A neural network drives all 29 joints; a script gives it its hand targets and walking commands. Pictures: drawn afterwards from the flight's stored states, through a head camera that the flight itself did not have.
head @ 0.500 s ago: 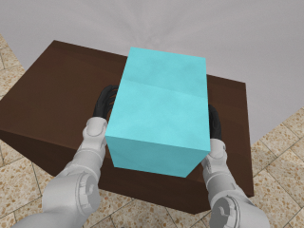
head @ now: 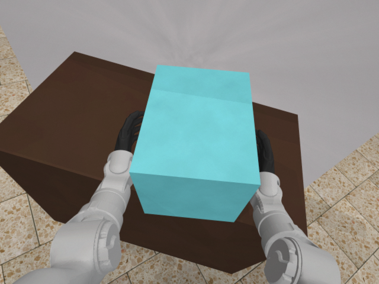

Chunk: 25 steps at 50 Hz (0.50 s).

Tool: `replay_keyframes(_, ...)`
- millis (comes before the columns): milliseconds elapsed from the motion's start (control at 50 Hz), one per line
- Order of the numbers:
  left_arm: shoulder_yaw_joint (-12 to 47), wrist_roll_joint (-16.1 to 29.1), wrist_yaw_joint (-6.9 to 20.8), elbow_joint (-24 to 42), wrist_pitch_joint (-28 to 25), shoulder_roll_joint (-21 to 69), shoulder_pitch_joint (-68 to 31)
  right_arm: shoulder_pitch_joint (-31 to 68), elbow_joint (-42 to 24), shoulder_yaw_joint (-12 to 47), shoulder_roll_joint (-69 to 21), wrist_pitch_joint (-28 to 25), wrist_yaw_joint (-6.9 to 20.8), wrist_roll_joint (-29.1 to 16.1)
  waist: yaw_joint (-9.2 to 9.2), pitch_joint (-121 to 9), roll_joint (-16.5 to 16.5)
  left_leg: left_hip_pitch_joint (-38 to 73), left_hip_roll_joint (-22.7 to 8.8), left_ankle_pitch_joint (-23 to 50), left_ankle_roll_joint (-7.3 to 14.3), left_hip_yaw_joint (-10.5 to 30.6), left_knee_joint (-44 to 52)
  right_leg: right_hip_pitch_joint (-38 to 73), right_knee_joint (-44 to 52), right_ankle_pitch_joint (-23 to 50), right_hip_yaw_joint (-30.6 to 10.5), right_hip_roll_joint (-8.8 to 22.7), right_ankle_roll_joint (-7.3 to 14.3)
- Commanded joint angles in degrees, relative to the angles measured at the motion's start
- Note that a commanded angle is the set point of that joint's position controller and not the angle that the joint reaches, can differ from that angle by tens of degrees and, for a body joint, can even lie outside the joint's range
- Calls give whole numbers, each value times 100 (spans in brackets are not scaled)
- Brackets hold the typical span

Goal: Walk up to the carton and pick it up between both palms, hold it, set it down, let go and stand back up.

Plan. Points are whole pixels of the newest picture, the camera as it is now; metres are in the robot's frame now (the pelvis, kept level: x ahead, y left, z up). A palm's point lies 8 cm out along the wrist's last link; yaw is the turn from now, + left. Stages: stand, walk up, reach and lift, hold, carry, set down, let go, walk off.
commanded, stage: reach and lift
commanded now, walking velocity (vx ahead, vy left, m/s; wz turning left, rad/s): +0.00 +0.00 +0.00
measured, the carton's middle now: (195, 144) +0.42 +0.01 +0.01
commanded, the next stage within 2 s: none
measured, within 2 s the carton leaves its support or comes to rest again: neither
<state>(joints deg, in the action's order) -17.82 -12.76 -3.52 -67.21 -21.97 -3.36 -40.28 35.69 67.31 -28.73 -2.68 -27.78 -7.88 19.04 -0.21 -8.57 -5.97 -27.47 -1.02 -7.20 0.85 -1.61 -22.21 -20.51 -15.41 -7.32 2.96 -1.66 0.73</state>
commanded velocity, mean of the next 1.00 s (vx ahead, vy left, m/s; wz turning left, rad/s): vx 0.00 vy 0.00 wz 0.00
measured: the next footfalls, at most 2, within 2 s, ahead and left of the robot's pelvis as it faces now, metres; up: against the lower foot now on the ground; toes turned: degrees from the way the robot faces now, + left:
none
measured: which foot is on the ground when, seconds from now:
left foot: down 0.00-1.00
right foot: down 0.00-1.00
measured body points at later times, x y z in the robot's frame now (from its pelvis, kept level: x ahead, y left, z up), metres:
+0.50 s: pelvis +0.00 -0.01 +0.00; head -0.01 +0.01 +0.45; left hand +0.40 +0.15 +0.09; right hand +0.38 -0.17 +0.08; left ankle +0.03 +0.09 -0.74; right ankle -0.01 -0.12 -0.74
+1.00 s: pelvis +0.00 -0.02 +0.00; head -0.03 +0.01 +0.45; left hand +0.37 +0.15 +0.13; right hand +0.36 -0.17 +0.11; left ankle +0.03 +0.09 -0.74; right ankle -0.01 -0.12 -0.74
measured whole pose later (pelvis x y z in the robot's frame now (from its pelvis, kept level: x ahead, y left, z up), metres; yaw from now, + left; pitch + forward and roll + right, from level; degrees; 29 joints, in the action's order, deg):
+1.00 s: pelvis +0.00 -0.02 +0.00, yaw +3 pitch -5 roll -1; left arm -13.6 -11.2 0.4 -18.3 23.2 -0.4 -27.1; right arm 25.8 32.4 1.4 2.6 9.6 -12.0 -7.3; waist 3.6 -0.3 -3.9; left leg -7.5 -0.7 -9.1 -0.1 0.5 -21.1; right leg -1.2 -17.2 -11.5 5.0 -1.5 1.6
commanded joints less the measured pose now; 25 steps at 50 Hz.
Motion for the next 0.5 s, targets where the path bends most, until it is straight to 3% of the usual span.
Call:
replay_keyframes(0, 1695, -389, 520, 911, -118, 3831, -4183, 4186, -1000, 1714, -2894, -564, 959, 524, 11, -3544, 1406, 2924, -147, 2035, -768, -244, -75, 189, 118, 684, 351, -31, 216)
replay_keyframes(180, 1759, -75, 614, 873, 219, 3782, -4155, 4443, -1439, 2316, -3063, -14, 989, 91, -135, -3215, 894, 2622, -112, 1429, -426, -293, 144, 789, 88, 538, 136, 65, 105)
replay_keyframes(200, 1875, -8, 653, 1023, 456, 3577, -3881, 3847, -693, 2478, -3141, 419, 911, -162, -74, -2580, 880, 2752, -62, 1435, -408, -166, 156, 1065, 133, 710, 68, -14, 84)
replay_keyframes(220, 1975, 124, 726, 1357, 487, 3697, -4322, 4039, -1014, 2446, -3289, 463, 866, -263, 102, -2895, 832, 2718, -33, 1461, -391, -171, 121, 1269, 73, 908, 66, -3, 18)
replay_keyframes(240, 2115, 283, 741, 1613, 467, 3834, -4457, 4205, -1275, 2653, -3439, 468, 860, -385, 30, -3165, 825, 2647, 7, 1635, -402, -128, 99, 1397, -17, 1192, 8, -18, 12)
replay_keyframes(280, 2327, 355, 761, 1609, 596, 3933, -4134, 4248, -1549, 3088, -3483, 600, 810, -705, 48, -3093, 818, 2660, 61, 1815, -369, -73, 89, 1584, -77, 1647, -41, -10, -59)
replay_keyframes(360, 2697, 655, 761, 2283, 796, 4189, -4096, 4426, -2505, 3829, -3739, 894, 783, -1293, 0, -3401, 764, 2747, 77, 2292, -371, 69, -28, 1892, -189, 2163, -120, -35, -130)
replay_keyframes(380, 2815, 710, 756, 2428, 901, 4243, -4041, 4306, -2559, 4028, -3758, 1053, 763, -1467, 84, -3210, 693, 2818, 92, 2256, -371, 111, -8, 1907, -163, 2127, -149, -28, -144)
replay_keyframes(460, 3086, 935, 854, 3028, 1468, 4278, -3940, 4530, -3529, 4631, -3803, 1633, 620, -2066, 86, -2836, 630, 2602, 209, 1760, -286, 191, 27, 2080, -165, 1964, -284, 37, -235)
replay_keyframes(480, 3090, 941, 876, 3211, 1683, 4222, -3805, 4357, -3510, 4744, -3811, 1874, 581, -2205, 151, -2475, 534, 2634, 207, 1677, -268, 229, 97, 2133, -163, 1996, -306, 36, -272)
